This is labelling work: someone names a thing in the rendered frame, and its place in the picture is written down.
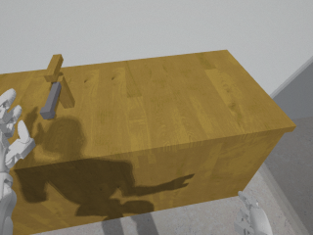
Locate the left robot forearm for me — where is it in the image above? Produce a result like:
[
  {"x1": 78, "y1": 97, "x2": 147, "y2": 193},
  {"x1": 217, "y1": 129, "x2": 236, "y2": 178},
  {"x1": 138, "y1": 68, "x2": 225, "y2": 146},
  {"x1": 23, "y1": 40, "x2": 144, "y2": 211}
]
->
[{"x1": 0, "y1": 171, "x2": 17, "y2": 235}]

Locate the counter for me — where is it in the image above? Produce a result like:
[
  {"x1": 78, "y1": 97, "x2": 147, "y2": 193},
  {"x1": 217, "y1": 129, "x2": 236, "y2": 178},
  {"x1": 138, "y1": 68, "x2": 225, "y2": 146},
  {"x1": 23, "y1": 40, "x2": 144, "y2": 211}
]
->
[{"x1": 0, "y1": 49, "x2": 296, "y2": 235}]

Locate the robot right hand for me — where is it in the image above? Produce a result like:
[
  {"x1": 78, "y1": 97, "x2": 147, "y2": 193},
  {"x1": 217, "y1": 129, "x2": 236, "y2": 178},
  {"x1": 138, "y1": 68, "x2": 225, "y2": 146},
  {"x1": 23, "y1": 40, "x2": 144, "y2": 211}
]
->
[{"x1": 234, "y1": 191, "x2": 273, "y2": 235}]

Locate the robot left hand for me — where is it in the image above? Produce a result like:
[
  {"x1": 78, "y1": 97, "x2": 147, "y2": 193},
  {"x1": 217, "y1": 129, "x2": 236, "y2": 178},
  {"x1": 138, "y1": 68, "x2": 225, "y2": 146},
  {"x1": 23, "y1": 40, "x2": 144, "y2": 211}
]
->
[{"x1": 0, "y1": 88, "x2": 36, "y2": 174}]

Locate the tap lever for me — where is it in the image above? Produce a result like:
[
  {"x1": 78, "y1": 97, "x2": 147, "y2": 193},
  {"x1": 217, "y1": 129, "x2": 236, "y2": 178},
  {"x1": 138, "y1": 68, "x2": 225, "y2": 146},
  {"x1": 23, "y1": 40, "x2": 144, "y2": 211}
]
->
[{"x1": 39, "y1": 81, "x2": 62, "y2": 119}]

